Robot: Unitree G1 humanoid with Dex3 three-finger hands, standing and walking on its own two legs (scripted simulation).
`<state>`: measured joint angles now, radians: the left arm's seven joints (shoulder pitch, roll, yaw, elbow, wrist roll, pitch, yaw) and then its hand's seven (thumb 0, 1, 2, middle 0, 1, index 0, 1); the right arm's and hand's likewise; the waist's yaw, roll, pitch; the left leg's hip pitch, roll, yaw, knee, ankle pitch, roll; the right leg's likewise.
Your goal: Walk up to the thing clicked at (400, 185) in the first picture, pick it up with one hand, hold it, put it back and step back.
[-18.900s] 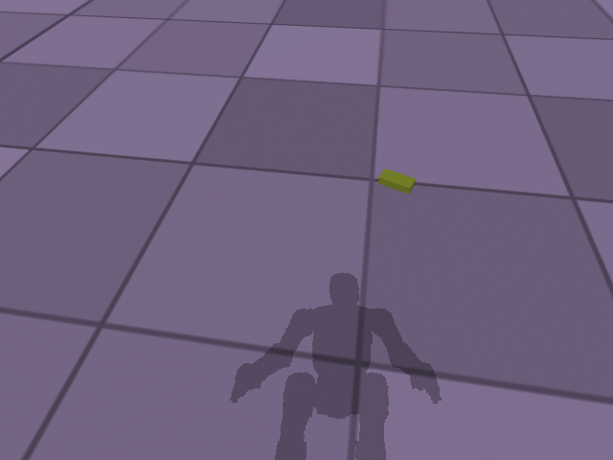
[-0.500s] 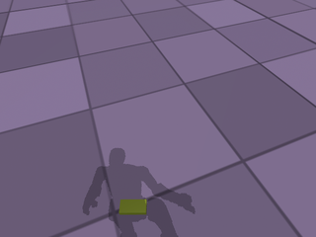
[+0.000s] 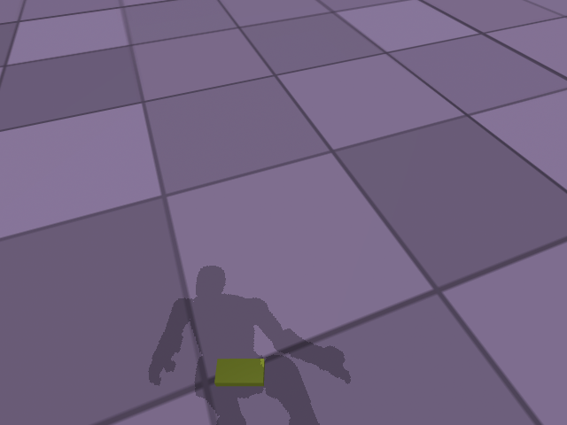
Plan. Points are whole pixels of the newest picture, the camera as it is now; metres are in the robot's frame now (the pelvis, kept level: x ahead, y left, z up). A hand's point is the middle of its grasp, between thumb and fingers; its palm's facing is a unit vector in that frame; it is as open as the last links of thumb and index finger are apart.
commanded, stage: stand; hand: left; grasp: from above
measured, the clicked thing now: (240, 372) +0.43 +0.19 -0.77
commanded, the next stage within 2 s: rise first in 0.50 s
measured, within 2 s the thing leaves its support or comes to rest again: neither
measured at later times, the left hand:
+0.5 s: hand out of the picture +0.07 +0.26 -0.16, palm faces -0.03 -0.94 -0.33, open 7.4 cm
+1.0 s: hand out of the picture +0.14 +0.25 -0.19, palm faces -0.07 -0.92 -0.37, open 11.8 cm
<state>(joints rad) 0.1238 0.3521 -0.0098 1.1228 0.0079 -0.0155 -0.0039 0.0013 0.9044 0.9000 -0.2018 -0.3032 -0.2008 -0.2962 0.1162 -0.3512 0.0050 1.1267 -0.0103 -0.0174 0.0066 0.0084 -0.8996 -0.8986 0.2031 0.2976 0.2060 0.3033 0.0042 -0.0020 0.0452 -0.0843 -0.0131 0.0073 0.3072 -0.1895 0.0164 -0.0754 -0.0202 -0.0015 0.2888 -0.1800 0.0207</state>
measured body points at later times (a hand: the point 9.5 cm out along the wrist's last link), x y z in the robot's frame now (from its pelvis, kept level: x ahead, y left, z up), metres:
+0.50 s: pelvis +0.00 +0.00 +0.00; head +0.02 +0.01 +0.45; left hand +0.07 +0.30 -0.14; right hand +0.08 -0.30 -0.13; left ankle -0.01 +0.11 -0.75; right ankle -0.01 -0.13 -0.75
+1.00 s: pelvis -0.01 +0.00 -0.04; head +0.05 +0.01 +0.40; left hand +0.14 +0.30 -0.17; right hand +0.09 -0.26 -0.15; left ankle -0.01 +0.11 -0.75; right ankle -0.01 -0.13 -0.75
